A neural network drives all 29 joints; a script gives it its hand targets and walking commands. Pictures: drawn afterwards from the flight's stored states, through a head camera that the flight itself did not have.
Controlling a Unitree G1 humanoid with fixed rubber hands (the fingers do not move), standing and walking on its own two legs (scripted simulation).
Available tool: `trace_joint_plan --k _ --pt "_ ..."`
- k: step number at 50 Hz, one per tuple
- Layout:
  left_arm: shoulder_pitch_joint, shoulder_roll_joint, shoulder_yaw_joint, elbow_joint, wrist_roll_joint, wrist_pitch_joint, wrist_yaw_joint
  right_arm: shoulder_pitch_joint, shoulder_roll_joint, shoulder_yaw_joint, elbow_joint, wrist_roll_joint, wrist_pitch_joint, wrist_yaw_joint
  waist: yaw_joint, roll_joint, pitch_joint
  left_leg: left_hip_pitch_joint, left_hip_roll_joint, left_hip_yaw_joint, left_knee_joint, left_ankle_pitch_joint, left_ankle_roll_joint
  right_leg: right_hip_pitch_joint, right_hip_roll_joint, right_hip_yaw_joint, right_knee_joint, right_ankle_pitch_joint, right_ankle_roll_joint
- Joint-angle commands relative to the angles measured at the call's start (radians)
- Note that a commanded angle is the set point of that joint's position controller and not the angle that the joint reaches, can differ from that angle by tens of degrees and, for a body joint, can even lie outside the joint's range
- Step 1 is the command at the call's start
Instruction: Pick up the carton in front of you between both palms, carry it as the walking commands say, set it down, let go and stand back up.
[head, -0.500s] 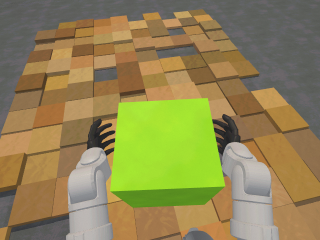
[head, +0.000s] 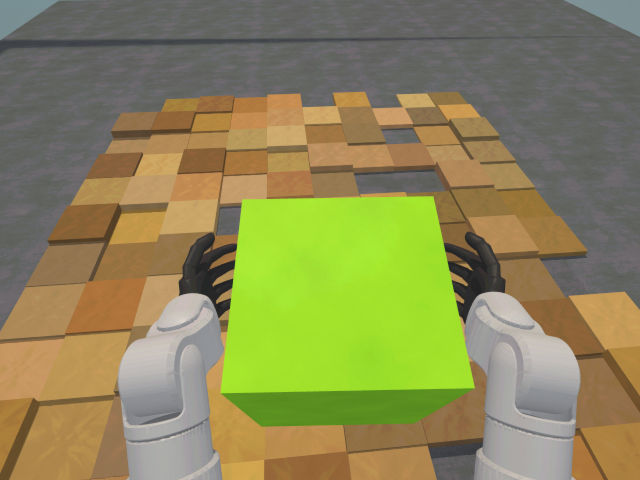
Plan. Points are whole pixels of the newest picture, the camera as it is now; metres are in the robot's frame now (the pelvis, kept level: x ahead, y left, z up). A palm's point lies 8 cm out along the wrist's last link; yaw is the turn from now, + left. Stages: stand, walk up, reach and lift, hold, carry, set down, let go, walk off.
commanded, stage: carry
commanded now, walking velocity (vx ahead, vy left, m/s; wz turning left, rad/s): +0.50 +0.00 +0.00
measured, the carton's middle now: (337, 324) +0.31 +0.00 +0.06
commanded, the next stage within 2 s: none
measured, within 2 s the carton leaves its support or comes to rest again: neither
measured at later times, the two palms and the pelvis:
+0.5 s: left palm (258, 164) +0.55 +0.12 +0.14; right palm (448, 161) +0.57 -0.18 +0.13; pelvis +0.33 -0.04 +0.02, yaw +1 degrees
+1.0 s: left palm (267, 88) +0.93 +0.15 +0.09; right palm (396, 91) +0.91 -0.14 +0.09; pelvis +0.68 +0.02 +0.03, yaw -2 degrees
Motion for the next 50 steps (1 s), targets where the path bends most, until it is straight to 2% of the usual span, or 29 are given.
trace_joint_plan --k 1,2,3,4,6,9,11,14,16,17,18,19,20,21,22,23,25,30,36,38,40,41,42,43,44,45,46,48,50 --pt "-0.338 -0.631 -0.620 -0.105 -0.170 0.029 -0.015 -0.323 0.599 0.588 -0.108 0.182 0.036 0.009 -0.055 0.228 -0.418 0.836 0.380 -0.632 -0.135 0.401 0.209 -0.623 0.051 0.058 0.525 -0.036 0.004" --pt "-0.325 -0.647 -0.614 -0.130 -0.160 0.026 -0.015 -0.302 0.652 0.615 -0.147 0.205 0.039 0.021 -0.049 0.062 -0.383 0.748 0.342 -0.574 -0.170 0.350 0.171 -0.613 0.000 0.082 0.476 0.028 -0.006" --pt "-0.307 -0.680 -0.614 -0.171 -0.155 0.022 -0.021 -0.338 0.708 0.651 -0.201 0.230 0.032 0.032 -0.038 0.087 -0.367 0.704 0.358 -0.541 -0.170 0.399 0.176 -0.606 -0.022 0.087 0.419 0.049 -0.005" --pt "-0.287 -0.735 -0.625 -0.195 -0.161 0.019 -0.030 -0.329 0.748 0.662 -0.233 0.244 0.029 0.041 -0.025 0.078 -0.340 0.639 0.330 -0.476 -0.203 0.350 0.154 -0.570 -0.044 0.087 0.326 0.075 -0.001" --pt "-0.223 -0.788 -0.631 -0.250 -0.152 0.007 -0.043 -0.296 0.806 0.686 -0.298 0.274 0.023 0.061 -0.026 0.099 -0.321 0.554 0.284 -0.352 -0.270 0.245 0.123 -0.483 -0.025 0.032 0.161 0.098 0.009" --pt "-0.146 -0.796 -0.654 -0.306 -0.155 -0.005 -0.051 -0.211 0.806 0.707 -0.349 0.285 0.020 0.078 -0.025 0.146 -0.285 0.552 0.238 -0.223 -0.303 0.263 0.103 -0.417 -0.016 -0.011 -0.105 0.202 0.013" --pt "-0.109 -0.755 -0.669 -0.324 -0.162 -0.005 -0.053 -0.155 0.758 0.714 -0.355 0.278 0.020 0.076 -0.025 0.159 -0.252 0.521 0.209 -0.143 -0.309 0.308 0.071 -0.328 0.006 -0.058 -0.259 0.306 0.007" --pt "-0.081 -0.670 -0.678 -0.346 -0.178 0.009 -0.053 -0.100 0.661 0.704 -0.368 0.255 0.031 0.061 -0.016 0.164 -0.227 0.488 0.208 -0.081 -0.248 0.424 0.043 -0.195 0.020 -0.132 -0.309 0.394 -0.019" --pt "-0.072 -0.611 -0.667 -0.345 -0.186 0.027 -0.050 -0.081 0.594 0.691 -0.373 0.235 0.047 0.045 0.006 0.118 -0.248 0.401 0.169 0.004 -0.041 0.529 0.007 0.026 0.067 -0.204 -0.363 0.354 -0.039" --pt "-0.058 -0.576 -0.656 -0.338 -0.190 0.037 -0.048 -0.085 0.567 0.684 -0.374 0.224 0.055 0.035 0.027 0.070 -0.291 0.268 0.137 0.028 0.144 0.463 -0.010 0.217 0.046 -0.169 -0.347 0.267 -0.046" --pt "-0.049 -0.546 -0.649 -0.330 -0.192 0.046 -0.042 -0.104 0.525 0.673 -0.378 0.214 0.067 0.025 0.065 -0.035 -0.275 0.085 0.078 0.052 0.371 0.315 -0.032 0.309 -0.075 0.043 -0.395 0.089 -0.077" --pt "-0.068 -0.509 -0.636 -0.301 -0.192 0.056 -0.037 -0.096 0.495 0.662 -0.380 0.210 0.083 0.017 0.028 -0.297 -0.226 -0.211 -0.056 -0.005 0.606 -0.097 -0.067 0.375 -0.322 0.559 -0.573 0.103 -0.217" --pt "-0.081 -0.505 -0.640 -0.311 -0.205 0.068 -0.034 -0.103 0.489 0.659 -0.356 0.207 0.095 0.008 0.020 -0.177 -0.174 -0.267 0.030 -0.118 0.706 -0.144 -0.045 0.336 -0.359 0.551 -0.580 0.177 -0.247" --pt "-0.090 -0.512 -0.644 -0.307 -0.212 0.076 -0.034 -0.089 0.497 0.644 -0.329 0.194 0.103 0.003 0.014 -0.105 -0.154 -0.270 0.059 -0.133 0.709 -0.098 -0.039 0.268 -0.338 0.482 -0.580 0.267 -0.238" --pt "-0.109 -0.520 -0.646 -0.300 -0.214 0.081 -0.036 -0.084 0.512 0.629 -0.293 0.180 0.106 0.001 0.009 -0.027 -0.146 -0.245 0.094 -0.141 0.645 -0.043 -0.040 0.215 -0.310 0.384 -0.592 0.276 -0.203" --pt "-0.122 -0.532 -0.649 -0.290 -0.215 0.083 -0.039 -0.075 0.526 0.617 -0.264 0.167 0.106 0.001 0.006 -0.006 -0.128 -0.222 0.113 -0.143 0.549 -0.003 -0.045 0.170 -0.290 0.318 -0.618 0.276 -0.169" --pt "-0.120 -0.561 -0.653 -0.262 -0.213 0.079 -0.050 -0.066 0.572 0.614 -0.232 0.148 0.099 0.003 0.008 -0.062 -0.130 -0.176 0.098 -0.096 0.426 0.064 -0.064 0.141 -0.244 0.198 -0.655 0.276 -0.134" --pt "-0.104 -0.590 -0.632 -0.167 -0.165 0.043 -0.063 -0.102 0.619 0.642 -0.185 0.126 0.067 0.011 0.010 -0.101 -0.104 -0.264 0.094 -0.044 0.248 0.279 -0.090 0.233 -0.180 0.042 -0.653 0.440 -0.138" --pt "-0.184 -0.629 -0.612 -0.091 -0.128 -0.035 -0.046 -0.220 0.652 0.653 -0.143 0.144 -0.002 0.017 0.019 -0.097 0.000 -0.191 0.067 0.039 0.017 0.309 -0.049 0.220 -0.172 -0.017 -0.680 0.553 -0.130" --pt "-0.187 -0.655 -0.619 -0.088 -0.128 -0.055 -0.041 -0.216 0.668 0.654 -0.138 0.153 -0.023 0.021 0.010 -0.131 -0.044 -0.066 0.032 0.076 -0.013 0.310 -0.021 0.255 -0.170 -0.060 -0.598 0.783 -0.105" --pt "-0.174 -0.678 -0.635 -0.108 -0.127 -0.071 -0.040 -0.187 0.681 0.656 -0.148 0.159 -0.041 0.026 -0.021 -0.136 -0.183 0.235 -0.037 0.138 -0.059 0.247 -0.013 0.237 -0.141 -0.138 -0.299 0.989 -0.057" --pt "-0.165 -0.687 -0.644 -0.124 -0.126 -0.077 -0.040 -0.170 0.688 0.657 -0.155 0.165 -0.047 0.031 -0.040 -0.054 -0.278 0.481 -0.011 0.085 -0.040 0.179 -0.005 0.088 -0.096 -0.134 -0.093 0.877 -0.045" --pt "-0.158 -0.692 -0.654 -0.167 -0.134 -0.078 -0.043 -0.156 0.696 0.661 -0.156 0.173 -0.057 0.034 -0.043 0.190 -0.404 0.741 0.274 -0.394 -0.112 -0.050 0.133 -0.210 -0.002 -0.106 0.255 0.611 0.004" --pt "-0.151 -0.693 -0.665 -0.180 -0.145 -0.079 -0.047 -0.116 0.715 0.668 -0.142 0.186 -0.066 0.038 -0.031 0.332 -0.399 0.767 0.377 -0.665 -0.251 0.142 0.189 -0.389 0.123 -0.011 0.463 0.041 -0.002" --pt "-0.134 -0.727 -0.691 -0.172 -0.150 -0.086 -0.051 -0.094 0.732 0.672 -0.154 0.185 -0.069 0.047 -0.026 0.251 -0.385 0.746 0.369 -0.550 -0.213 0.331 0.182 -0.437 0.051 0.077 0.557 0.028 -0.029" --pt "-0.102 -0.754 -0.700 -0.177 -0.151 -0.091 -0.059 -0.073 0.757 0.688 -0.169 0.193 -0.077 0.056 -0.027 0.142 -0.380 0.714 0.352 -0.473 -0.195 0.451 0.158 -0.455 0.004 0.094 0.508 0.071 -0.042" --pt "-0.088 -0.783 -0.705 -0.183 -0.152 -0.096 -0.067 -0.078 0.783 0.700 -0.191 0.194 -0.087 0.066 -0.024 0.083 -0.350 0.648 0.346 -0.406 -0.211 0.496 0.127 -0.446 -0.035 0.089 0.427 0.112 -0.043" --pt "-0.052 -0.819 -0.722 -0.198 -0.149 -0.102 -0.083 -0.060 0.812 0.719 -0.223 0.193 -0.093 0.083 -0.020 0.105 -0.327 0.558 0.316 -0.299 -0.272 0.429 0.085 -0.383 -0.069 0.076 0.255 0.156 -0.031" --pt "0.000 -0.827 -0.730 -0.216 -0.138 -0.103 -0.092 -0.022 0.813 0.736 -0.261 0.198 -0.090 0.097 -0.020 0.123 -0.299 0.516 0.298 -0.234 -0.310 0.400 0.087 -0.359 -0.059 0.034 0.136 0.173 -0.020"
